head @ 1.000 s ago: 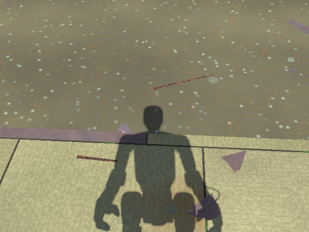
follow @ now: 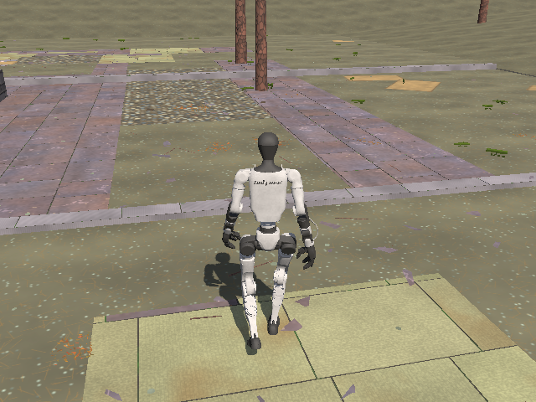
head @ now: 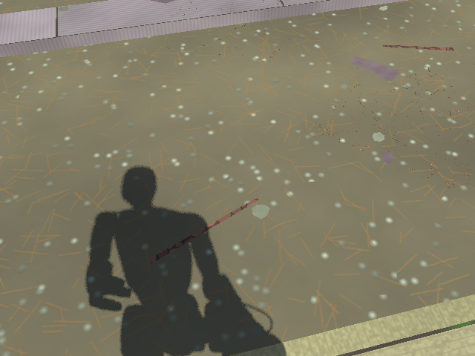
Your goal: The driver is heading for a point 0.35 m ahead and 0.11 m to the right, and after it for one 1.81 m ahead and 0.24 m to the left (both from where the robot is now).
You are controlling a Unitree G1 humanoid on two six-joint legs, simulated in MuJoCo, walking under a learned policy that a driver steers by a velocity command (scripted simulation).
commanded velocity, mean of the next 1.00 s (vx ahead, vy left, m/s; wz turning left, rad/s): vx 0.24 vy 0.00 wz -0.09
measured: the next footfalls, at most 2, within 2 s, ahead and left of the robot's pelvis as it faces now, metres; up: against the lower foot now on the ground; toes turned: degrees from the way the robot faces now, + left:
left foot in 0.48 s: +0.45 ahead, +0.05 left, +0.00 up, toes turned -15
right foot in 0.96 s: +0.34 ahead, -0.11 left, +0.00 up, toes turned +3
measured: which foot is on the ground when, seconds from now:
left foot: up 0.00-0.46, down 0.48-0.96, up 0.98-1.00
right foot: down 0.00-0.48, up 0.50-0.94, down 0.96-1.00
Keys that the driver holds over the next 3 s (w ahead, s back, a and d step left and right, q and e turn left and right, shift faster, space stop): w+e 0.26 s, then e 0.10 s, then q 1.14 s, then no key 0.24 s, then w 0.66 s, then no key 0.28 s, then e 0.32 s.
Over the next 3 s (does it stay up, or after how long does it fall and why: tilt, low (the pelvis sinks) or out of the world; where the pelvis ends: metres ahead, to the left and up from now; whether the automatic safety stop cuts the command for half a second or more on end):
stays up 0.62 0.20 0.02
